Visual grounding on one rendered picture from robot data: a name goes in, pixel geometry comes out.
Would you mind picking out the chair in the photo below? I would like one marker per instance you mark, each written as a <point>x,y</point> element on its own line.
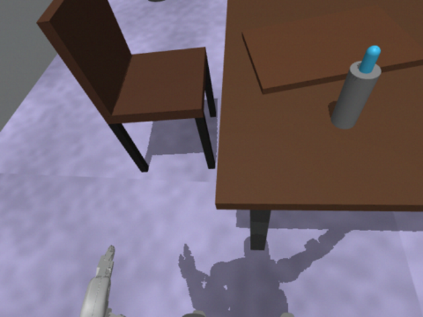
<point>125,87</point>

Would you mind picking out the table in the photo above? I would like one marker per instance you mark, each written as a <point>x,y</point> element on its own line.
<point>280,151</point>

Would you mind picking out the left robot hand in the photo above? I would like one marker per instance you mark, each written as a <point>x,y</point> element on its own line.
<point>95,303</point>

